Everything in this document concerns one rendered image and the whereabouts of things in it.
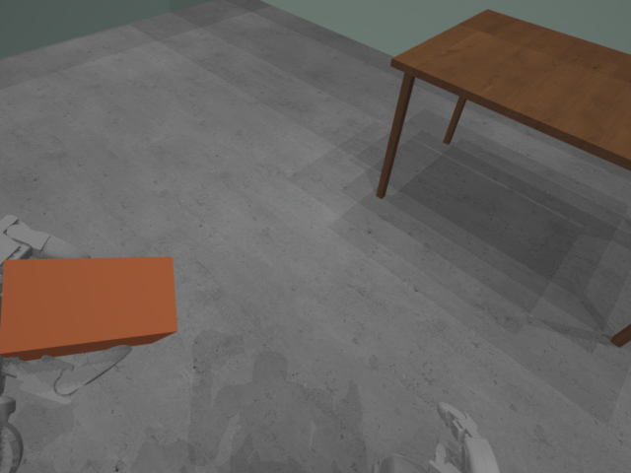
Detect table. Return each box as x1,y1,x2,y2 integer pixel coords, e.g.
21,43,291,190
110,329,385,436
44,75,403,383
376,9,631,348

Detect left robot forearm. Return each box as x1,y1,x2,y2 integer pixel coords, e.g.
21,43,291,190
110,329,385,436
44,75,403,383
0,395,24,473

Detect sponge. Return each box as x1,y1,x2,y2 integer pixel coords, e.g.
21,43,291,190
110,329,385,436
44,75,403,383
0,256,177,361

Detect robot right hand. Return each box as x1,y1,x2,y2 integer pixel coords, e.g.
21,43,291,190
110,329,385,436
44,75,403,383
429,402,502,473

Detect robot left hand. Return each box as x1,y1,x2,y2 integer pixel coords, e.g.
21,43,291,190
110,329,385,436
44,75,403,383
0,215,132,404

